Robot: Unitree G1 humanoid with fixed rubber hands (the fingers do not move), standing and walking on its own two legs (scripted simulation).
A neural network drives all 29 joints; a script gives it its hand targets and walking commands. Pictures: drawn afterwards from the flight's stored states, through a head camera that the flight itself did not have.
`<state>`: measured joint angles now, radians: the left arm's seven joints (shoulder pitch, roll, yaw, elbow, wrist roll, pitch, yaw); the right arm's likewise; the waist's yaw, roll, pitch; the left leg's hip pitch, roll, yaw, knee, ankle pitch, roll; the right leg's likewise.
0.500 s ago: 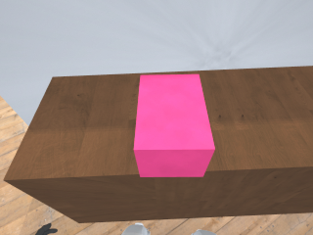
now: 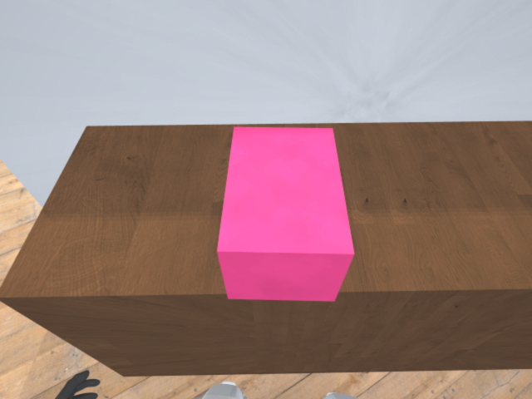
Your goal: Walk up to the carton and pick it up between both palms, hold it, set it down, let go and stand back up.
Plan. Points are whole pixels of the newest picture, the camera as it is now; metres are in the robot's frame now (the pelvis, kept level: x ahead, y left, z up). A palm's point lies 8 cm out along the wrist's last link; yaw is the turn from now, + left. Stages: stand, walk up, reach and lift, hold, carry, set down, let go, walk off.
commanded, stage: walk up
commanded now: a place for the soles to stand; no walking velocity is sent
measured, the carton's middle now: (282, 210) +0.43 +0.01 +0.01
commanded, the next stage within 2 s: none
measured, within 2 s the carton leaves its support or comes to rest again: neither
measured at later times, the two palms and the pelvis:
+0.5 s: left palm out of the picture +0.11 +0.32 -0.08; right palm out of the picture +0.07 -0.34 -0.09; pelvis +0.00 -0.01 +0.00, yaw +1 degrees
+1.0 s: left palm out of the picture +0.11 +0.32 -0.07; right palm out of the picture +0.08 -0.35 -0.08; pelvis +0.00 -0.02 +0.01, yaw +2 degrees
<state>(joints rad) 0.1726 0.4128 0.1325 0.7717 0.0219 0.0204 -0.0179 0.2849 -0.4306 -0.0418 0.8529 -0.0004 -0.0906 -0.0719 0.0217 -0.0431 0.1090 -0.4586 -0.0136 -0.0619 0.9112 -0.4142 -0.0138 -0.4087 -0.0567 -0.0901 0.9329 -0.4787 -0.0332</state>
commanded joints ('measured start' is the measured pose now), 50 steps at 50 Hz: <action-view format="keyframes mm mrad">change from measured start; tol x32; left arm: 1 56 306 50 -10 16 -42 12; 50 -103 181 12 -54 -13 -14 2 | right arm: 1 -108 -206 -34 -80 -5 14 -8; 50 16 -343 -69 -5 -24 -30 -15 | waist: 1 68 -127 -83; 50 -22 152 -130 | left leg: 1 -284 -53 -5 90 -44 67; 9 189 -13 47 -234 81 89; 12 190 339 -764 -483 99 330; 19 -323 -47 -30 66 -47 80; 26 25 24 106 -110 0 57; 30 258 311 -678 -403 504 322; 38 -264 -44 -8 75 41 65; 44 5 27 100 -104 -19 61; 50 163 301 -581 -341 428 332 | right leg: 1 205 -309 524 -572 -27 -109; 8 42 -227 214 -323 238 -148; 12 -226 20 185 127 -253 6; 20 195 -349 588 -651 -255 -102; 29 -135 -11 76 124 298 -3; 31 -185 20 184 142 -266 8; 38 242 -280 492 -549 11 -124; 45 75 -200 171 -273 409 -131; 50 -89 18 170 15 -182 0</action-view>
